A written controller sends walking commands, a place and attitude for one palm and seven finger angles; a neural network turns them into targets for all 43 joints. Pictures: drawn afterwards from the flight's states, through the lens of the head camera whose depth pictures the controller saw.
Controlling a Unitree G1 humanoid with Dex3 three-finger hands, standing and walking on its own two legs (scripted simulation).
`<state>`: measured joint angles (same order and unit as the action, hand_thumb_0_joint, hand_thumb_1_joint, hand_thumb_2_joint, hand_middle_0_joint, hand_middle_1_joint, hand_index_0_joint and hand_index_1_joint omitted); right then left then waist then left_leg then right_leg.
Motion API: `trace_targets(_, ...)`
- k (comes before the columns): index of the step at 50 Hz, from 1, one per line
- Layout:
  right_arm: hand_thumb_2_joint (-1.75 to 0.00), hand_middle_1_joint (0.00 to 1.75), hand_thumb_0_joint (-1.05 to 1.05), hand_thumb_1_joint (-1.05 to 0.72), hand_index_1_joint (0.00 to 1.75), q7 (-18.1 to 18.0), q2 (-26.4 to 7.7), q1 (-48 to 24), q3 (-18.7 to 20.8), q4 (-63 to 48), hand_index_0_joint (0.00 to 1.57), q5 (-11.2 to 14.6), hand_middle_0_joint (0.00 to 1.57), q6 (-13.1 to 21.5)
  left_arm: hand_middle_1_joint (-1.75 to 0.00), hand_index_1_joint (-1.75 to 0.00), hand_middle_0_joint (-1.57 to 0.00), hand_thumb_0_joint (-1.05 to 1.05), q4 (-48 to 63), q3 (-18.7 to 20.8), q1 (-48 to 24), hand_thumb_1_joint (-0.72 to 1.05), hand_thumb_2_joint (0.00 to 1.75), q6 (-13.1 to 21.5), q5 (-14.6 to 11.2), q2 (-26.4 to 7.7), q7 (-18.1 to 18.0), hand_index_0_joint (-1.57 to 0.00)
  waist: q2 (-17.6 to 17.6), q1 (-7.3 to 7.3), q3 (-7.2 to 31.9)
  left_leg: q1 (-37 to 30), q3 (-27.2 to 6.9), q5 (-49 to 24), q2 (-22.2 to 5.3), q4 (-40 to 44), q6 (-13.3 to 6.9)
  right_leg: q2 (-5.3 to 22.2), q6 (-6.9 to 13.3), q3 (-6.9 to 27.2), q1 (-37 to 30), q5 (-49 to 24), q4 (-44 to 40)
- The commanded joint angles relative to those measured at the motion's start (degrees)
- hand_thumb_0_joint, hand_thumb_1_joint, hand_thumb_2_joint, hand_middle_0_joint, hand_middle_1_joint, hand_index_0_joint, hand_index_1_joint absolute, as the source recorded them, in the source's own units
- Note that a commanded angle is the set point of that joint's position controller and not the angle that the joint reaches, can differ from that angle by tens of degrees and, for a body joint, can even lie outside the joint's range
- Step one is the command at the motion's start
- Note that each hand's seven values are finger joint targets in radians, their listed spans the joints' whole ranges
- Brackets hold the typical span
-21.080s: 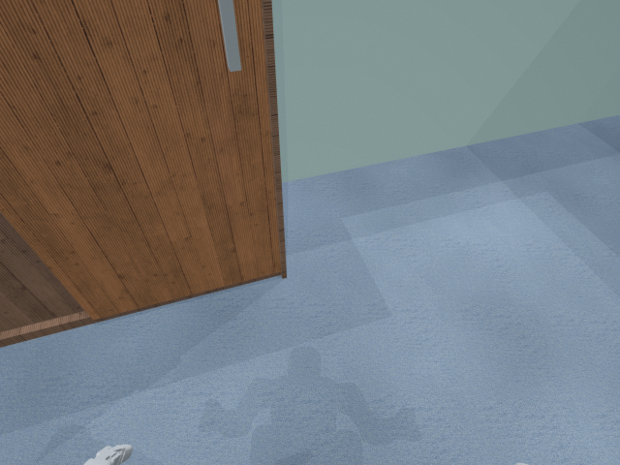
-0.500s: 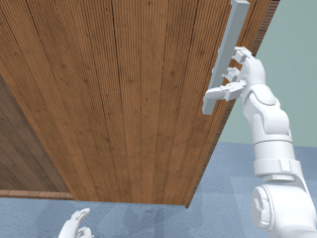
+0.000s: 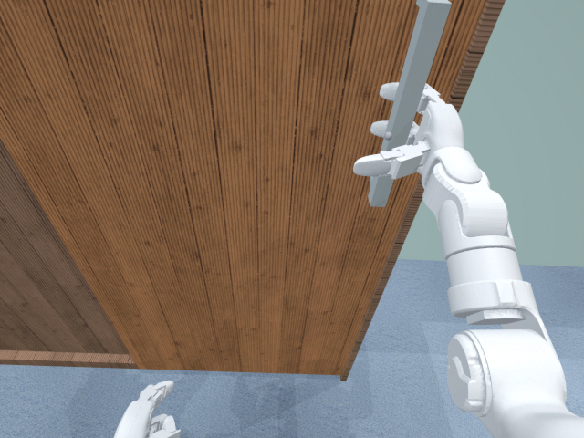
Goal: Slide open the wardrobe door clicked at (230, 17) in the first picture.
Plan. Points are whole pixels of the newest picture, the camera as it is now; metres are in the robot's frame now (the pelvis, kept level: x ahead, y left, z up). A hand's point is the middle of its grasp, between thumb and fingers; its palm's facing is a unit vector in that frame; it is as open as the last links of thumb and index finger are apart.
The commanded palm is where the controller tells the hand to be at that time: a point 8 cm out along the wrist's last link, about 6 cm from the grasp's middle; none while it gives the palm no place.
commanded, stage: slide the fingers in behind the handle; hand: right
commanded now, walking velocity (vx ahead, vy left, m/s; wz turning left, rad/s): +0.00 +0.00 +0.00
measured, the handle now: (396, 114) +0.48 -0.10 +0.25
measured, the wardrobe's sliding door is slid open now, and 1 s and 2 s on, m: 0.00 0.00 0.00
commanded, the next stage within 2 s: grip the handle and tug to test in 0.38 s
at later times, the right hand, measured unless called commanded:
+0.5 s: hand (387, 136) +0.42 -0.08 +0.25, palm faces -0.04 +1.00 +0.00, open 14.1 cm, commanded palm +0.40 -0.14 +0.24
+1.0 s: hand (390, 136) +0.42 -0.08 +0.25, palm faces -0.04 +1.00 +0.00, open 8.3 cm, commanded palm +0.40 -0.14 +0.24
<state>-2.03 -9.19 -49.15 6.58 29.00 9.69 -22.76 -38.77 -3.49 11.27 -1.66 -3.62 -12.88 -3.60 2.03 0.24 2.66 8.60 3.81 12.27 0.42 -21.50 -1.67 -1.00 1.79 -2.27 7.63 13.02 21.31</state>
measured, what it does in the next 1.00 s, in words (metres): stands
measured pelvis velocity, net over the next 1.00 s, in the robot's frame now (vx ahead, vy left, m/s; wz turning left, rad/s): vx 0.00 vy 0.00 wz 0.00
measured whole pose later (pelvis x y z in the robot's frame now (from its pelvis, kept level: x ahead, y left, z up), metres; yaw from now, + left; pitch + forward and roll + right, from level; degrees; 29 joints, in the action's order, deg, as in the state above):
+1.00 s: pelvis +0.00 +0.00 +0.00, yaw +0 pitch -1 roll +0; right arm -1.4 -9.7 -46.9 6.7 26.4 9.7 -22.2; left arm -38.3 -3.4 11.0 -2.1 -3.5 -13.0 -3.6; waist 2.1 0.2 2.7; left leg 7.6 3.7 12.0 0.8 -20.6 -1.9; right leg -0.7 1.6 -2.3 6.6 12.8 20.4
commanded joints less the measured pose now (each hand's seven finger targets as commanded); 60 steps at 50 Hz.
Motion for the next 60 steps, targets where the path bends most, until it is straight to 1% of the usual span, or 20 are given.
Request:
trace_targets(1,-0.30,1.20,0.00,0.50,1.20,-0.3,-8.7,-31.1,1.9,-10.9,0.30,-0.8,0.30,4.8,-0.30,-0.30,-0.20,0.00,8.1,2.6,-5.4,0.90,0.90,2.9,0.3,-6.7,-0.5,-0.20,-4.8,0.45,15.1,-3.2,-2.5,-14.7,-0.1,2.2,-0.4,1.2,0.8,2.8,-6.0,-14.7,-1.1)
trace_targets(4,-0.30,1.20,0.00,0.50,1.20,0.3,-8.8,-32.6,2.2,-12.7,0.30,-0.2,0.30,6.3,-0.30,-0.30,-0.20,0.00,8.5,2.3,-5.6,0.90,0.90,3.1,0.5,-6.3,-0.6,-0.20,-4.1,0.32,17.9,-5.4,-3.0,-18.2,-0.3,1.7,-0.4,0.8,0.9,2.2,-6.3,-16.5,-0.7)
trace_targets(6,-0.30,1.20,0.00,0.50,1.20,0.3,-10.8,-30.3,3.9,-12.7,0.30,-0.1,0.30,7.3,-0.30,-0.30,-0.20,0.00,8.7,2.6,-5.2,0.90,0.90,3.2,0.5,-6.6,-0.6,-0.20,-5.2,-0.47,18.8,-6.8,-2.7,-18.9,-0.1,1.6,-0.5,1.0,0.7,2.4,-6.5,-17.7,-1.0)
trace_targets(8,-0.30,1.20,0.00,0.50,1.20,0.4,-10.8,-29.5,4.2,-11.8,0.30,-0.1,0.30,7.2,-0.30,-0.30,-0.20,0.00,8.6,2.3,-5.3,0.90,0.90,3.2,0.5,-6.5,-0.6,-0.20,-5.8,-0.45,17.5,-6.5,-2.8,-18.5,-0.1,1.9,-0.4,1.0,0.9,2.2,-5.5,-16.6,-1.0)
trace_targets(12,-0.30,1.20,0.00,0.50,1.20,0.7,-9.0,-30.3,1.8,-11.5,0.30,-0.7,0.30,6.8,-0.30,-0.30,-0.20,0.00,8.5,2.5,-5.0,0.90,0.90,3.2,0.2,-6.8,-0.6,-0.20,-4.1,0.39,15.1,-4.9,-2.7,-16.7,-0.2,2.5,-0.3,1.2,0.9,2.2,-5.1,-15.4,-1.5)
trace_targets(16,-0.30,1.20,0.00,0.50,1.20,0.9,-7.4,-28.9,0.8,-14.9,0.30,-0.5,0.30,6.8,-0.30,-0.30,-0.20,0.00,9.1,2.9,-5.5,0.90,0.90,3.6,0.1,-6.7,-0.3,-0.20,-2.1,-0.17,17.8,-5.5,-2.4,-19.1,0.1,1.7,-0.8,1.2,0.4,2.4,-7.7,-19.2,-0.9)
trace_targets(19,-0.30,1.20,0.00,0.50,1.20,1.1,-7.7,-28.7,1.6,-17.1,0.30,0.2,0.30,6.4,-0.30,-0.30,-0.20,0.00,8.9,2.8,-5.8,0.90,0.90,3.7,0.3,-6.6,-0.1,-0.20,-3.2,-0.23,18.4,-6.1,-2.5,-20.9,0.1,1.5,-0.7,1.1,0.5,2.2,-7.6,-19.8,-0.6)
trace_targets(24,-0.30,1.20,0.00,0.50,1.20,0.2,-6.6,-28.3,0.7,-14.3,0.30,-0.2,0.30,4.6,-0.30,-0.30,-0.20,0.00,8.2,2.6,-5.9,0.90,0.90,3.4,0.1,-6.7,-0.2,-0.20,-5.6,0.38,14.1,-3.6,-2.4,-16.1,0.2,2.7,-0.3,1.2,0.7,2.3,-5.8,-15.3,-1.2)
trace_targets(26,-0.34,1.21,0.00,0.41,1.21,0.0,-8.3,-28.1,1.8,-15.1,0.31,-0.4,0.31,4.8,-0.30,-0.30,-0.20,0.00,8.4,2.8,-6.2,0.90,0.90,3.2,0.3,-7.0,-0.2,-0.20,-5.6,-0.23,15.1,-4.9,-2.3,-16.7,0.1,2.5,-0.4,1.2,0.7,2.4,-6.1,-16.3,-1.5)
trace_targets(29,-0.40,1.23,0.00,0.27,1.23,0.4,-6.6,-29.0,0.6,-16.7,0.32,-0.2,0.32,4.9,-0.30,-0.30,-0.20,0.00,8.6,2.5,-6.5,0.90,0.90,3.2,0.4,-6.4,-0.1,-0.20,-3.4,-0.04,17.0,-5.3,-2.6,-19.6,-0.1,1.8,-0.6,0.9,0.6,2.1,-7.2,-18.5,-0.7)
trace_targets(33,-0.48,1.26,0.00,0.08,1.26,0.7,-7.0,-28.1,0.7,-17.1,0.35,-0.1,0.35,4.9,-0.30,-0.30,-0.20,0.00,8.9,2.4,-6.9,0.90,0.90,2.9,0.3,-6.4,0.0,-0.20,-4.4,-0.06,17.0,-5.8,-2.5,-19.6,-0.1,1.9,-0.5,0.9,0.6,2.2,-6.9,-18.0,-0.9)
trace_targets(35,-0.52,1.27,0.00,-0.01,1.27,0.7,-5.4,-29.3,-0.6,-16.9,0.35,-0.2,0.35,4.8,-0.30,-0.30,-0.20,0.00,8.8,2.3,-6.9,0.90,0.90,2.9,0.3,-6.2,-0.1,-0.20,-4.0,0.42,15.9,-4.9,-2.4,-19.4,-0.1,1.9,-0.5,0.9,0.5,2.3,-6.9,-17.6,-0.9)
trace_targets(38,-0.58,1.29,0.00,-0.15,1.29,0.6,-8.3,-28.6,1.8,-15.2,0.37,-0.1,0.37,4.5,-0.30,-0.30,-0.20,0.00,8.6,2.3,-7.0,0.90,0.90,2.6,0.3,-6.6,-0.3,-0.20,-5.1,-0.02,15.9,-5.6,-2.5,-19.3,-0.1,2.1,-0.4,0.8,0.7,2.2,-6.2,-17.4,-0.9)
trace_targets(41,-0.64,1.31,0.00,-0.29,1.31,0.9,-7.5,-27.6,1.1,-16.2,0.38,0.0,0.38,4.6,-0.30,-0.30,-0.20,0.00,9.2,2.4,-7.5,0.90,0.90,2.6,0.3,-6.4,-0.2,-0.20,-3.4,-0.44,16.8,-5.8,-2.5,-19.4,-0.1,1.9,-0.6,0.7,0.6,2.2,-7.0,-18.0,-0.8)
trace_targets(44,-0.70,1.33,0.00,-0.43,1.33,0.9,-8.3,-28.5,1.9,-15.9,0.40,0.2,0.40,4.6,-0.30,-0.30,-0.20,0.00,8.8,2.2,-7.1,0.90,0.90,2.6,0.4,-6.4,-0.3,-0.20,-5.6,-0.17,16.9,-6.3,-2.6,-19.8,-0.2,2.0,-0.4,0.6,0.8,2.3,-6.1,-17.4,-0.9)
trace_targets(48,-0.78,1.36,0.00,-0.62,1.36,1.2,-8.9,-27.2,2.4,-16.2,0.42,0.1,0.42,4.8,-0.30,-0.30,-0.20,0.00,9.1,2.3,-7.3,0.90,0.90,2.4,0.3,-6.4,-0.3,-0.20,-4.9,-0.47,16.8,-6.9,-2.5,-21.1,-0.2,1.8,-0.5,0.7,0.8,2.1,-6.2,-18.7,-0.8)
trace_targets(49,-0.80,1.37,0.00,-0.67,1.37,1.5,-7.1,-27.3,1.1,-16.6,0.43,0.2,0.43,4.7,-0.30,-0.30,-0.20,0.00,9.3,2.2,-7.6,0.90,0.90,2.4,0.3,-6.2,-0.2,-0.20,-4.5,-0.27,16.5,-6.3,-2.6,-21.0,-0.2,1.8,-0.4,0.6,0.8,1.9,-6.4,-18.4,-0.7)
trace_targets(51,-0.84,1.38,0.00,-0.76,1.38,1.4,-9.5,-25.6,3.1,-16.5,0.44,0.3,0.44,4.9,-0.30,-0.30,-0.20,0.00,9.4,2.5,-7.4,0.90,0.90,2.3,0.3,-6.7,-0.3,-0.20,-4.8,-0.97,17.5,-7.4,-2.5,-21.4,-0.2,1.8,-0.5,0.7,0.7,2.0,-6.8,-19.1,-0.9)
trace_targets(54,-0.90,1.40,0.00,-0.90,1.40,1.5,-8.7,-25.8,2.7,-17.0,0.45,0.4,0.45,4.6,-0.30,-0.30,-0.20,0.00,9.4,2.3,-7.5,0.90,0.90,2.4,0.3,-6.4,-0.3,-0.20,-5.0,-0.84,17.0,-7.1,-2.5,-21.6,-0.2,1.8,-0.4,0.7,0.7,2.0,-6.3,-19.0,-0.8)
trace_targets(60,-0.90,1.40,0.00,-0.90,1.40,1.4,-9.4,-26.3,2.8,-15.5,0.45,0.2,0.45,3.7,-0.30,-0.30,-0.20,0.00,9.2,2.2,-7.3,0.90,0.90,2.1,0.1,-6.7,-0.5,-0.20,-4.5,-0.43,14.9,-6.0,-2.7,-19.5,-0.2,2.4,-0.4,0.7,0.9,1.9,-5.2,-16.9,-1.1)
